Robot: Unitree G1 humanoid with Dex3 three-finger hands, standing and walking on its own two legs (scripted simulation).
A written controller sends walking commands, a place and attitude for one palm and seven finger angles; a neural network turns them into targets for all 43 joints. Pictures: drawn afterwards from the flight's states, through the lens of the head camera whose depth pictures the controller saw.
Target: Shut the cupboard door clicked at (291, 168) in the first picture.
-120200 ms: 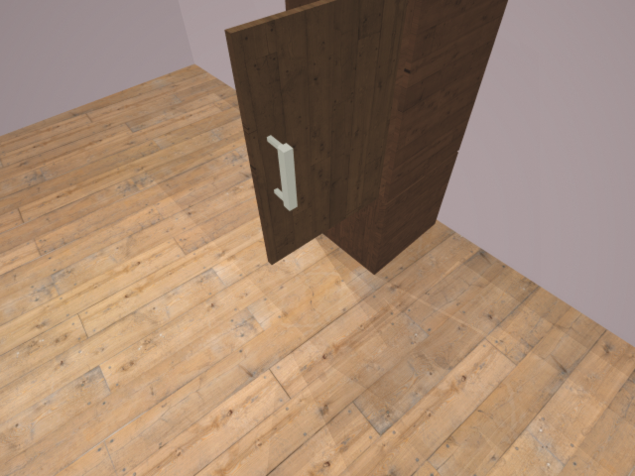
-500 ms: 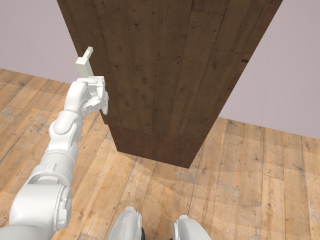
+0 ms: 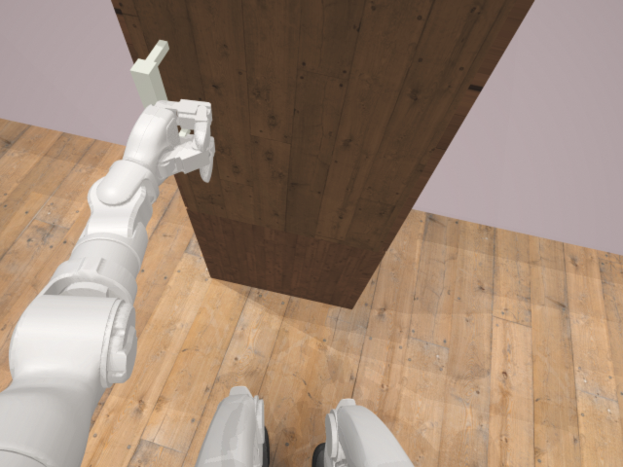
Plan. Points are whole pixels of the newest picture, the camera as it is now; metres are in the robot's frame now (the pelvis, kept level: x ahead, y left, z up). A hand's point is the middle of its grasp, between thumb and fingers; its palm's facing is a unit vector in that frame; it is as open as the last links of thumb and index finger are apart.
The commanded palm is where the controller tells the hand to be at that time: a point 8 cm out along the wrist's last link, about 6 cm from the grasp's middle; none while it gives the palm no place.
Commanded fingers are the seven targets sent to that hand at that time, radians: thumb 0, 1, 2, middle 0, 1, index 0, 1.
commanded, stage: push the door shut along its arc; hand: left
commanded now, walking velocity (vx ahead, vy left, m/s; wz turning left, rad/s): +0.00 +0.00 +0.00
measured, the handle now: (167, 107) +0.56 +0.18 +0.08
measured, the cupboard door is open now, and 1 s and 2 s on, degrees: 0 0 0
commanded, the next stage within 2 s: pull the fist back off the door in 0.04 s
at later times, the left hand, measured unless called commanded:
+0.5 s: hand (227, 143) +0.51 +0.10 +0.08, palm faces -0.05 -1.00 -0.08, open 3.1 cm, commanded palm +0.48 +0.14 +0.08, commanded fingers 0.00 0.90 0.90 -1.30 -1.50 -1.30 -1.50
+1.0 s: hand (206, 192) +0.43 +0.12 +0.08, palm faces -0.06 -1.00 -0.01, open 3.1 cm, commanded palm +0.41 +0.16 +0.08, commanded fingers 0.00 0.90 0.90 -1.30 -1.50 -1.30 -1.50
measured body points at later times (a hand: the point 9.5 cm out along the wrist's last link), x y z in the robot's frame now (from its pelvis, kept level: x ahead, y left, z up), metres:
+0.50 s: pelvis -0.02 +0.00 -0.01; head +0.10 +0.02 +0.42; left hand +0.50 +0.15 +0.08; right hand -0.03 -0.26 -0.12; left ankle +0.08 +0.08 -0.62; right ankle +0.02 -0.10 -0.62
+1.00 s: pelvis +0.05 -0.01 +0.04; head +0.13 +0.00 +0.48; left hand +0.43 +0.17 +0.08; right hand +0.15 -0.27 -0.07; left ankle +0.08 +0.08 -0.62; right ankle +0.02 -0.10 -0.62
